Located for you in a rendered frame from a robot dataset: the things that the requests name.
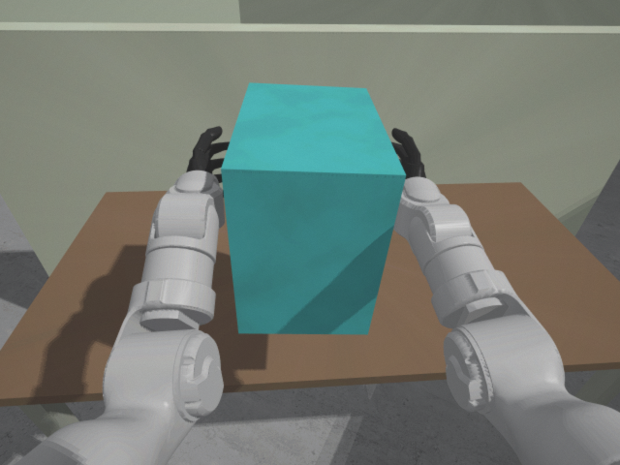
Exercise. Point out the left robot hand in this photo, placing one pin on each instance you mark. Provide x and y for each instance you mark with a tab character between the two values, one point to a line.
204	150

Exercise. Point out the right robot hand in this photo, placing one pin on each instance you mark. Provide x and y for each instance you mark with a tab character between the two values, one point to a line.
408	153

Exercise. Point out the table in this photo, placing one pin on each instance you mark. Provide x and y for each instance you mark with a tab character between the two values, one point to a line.
59	350

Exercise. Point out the left robot forearm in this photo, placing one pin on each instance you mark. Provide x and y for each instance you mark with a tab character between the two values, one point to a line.
175	290

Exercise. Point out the robot left upper arm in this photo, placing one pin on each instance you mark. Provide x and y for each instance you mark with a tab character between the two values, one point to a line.
157	385

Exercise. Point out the robot right upper arm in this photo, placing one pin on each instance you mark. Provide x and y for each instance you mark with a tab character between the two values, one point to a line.
508	370

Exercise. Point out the right robot forearm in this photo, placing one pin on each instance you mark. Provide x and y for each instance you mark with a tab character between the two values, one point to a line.
466	288

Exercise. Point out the carton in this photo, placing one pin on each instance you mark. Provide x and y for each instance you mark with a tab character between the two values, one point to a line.
312	186

